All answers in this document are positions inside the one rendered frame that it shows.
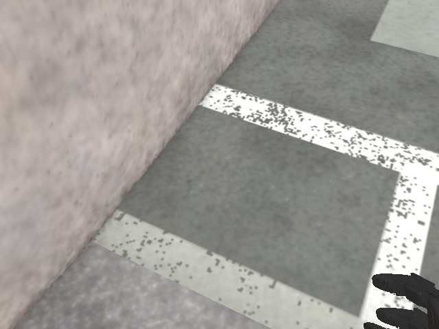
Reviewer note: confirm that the robot right hand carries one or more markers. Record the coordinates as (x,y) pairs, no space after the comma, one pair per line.
(417,290)

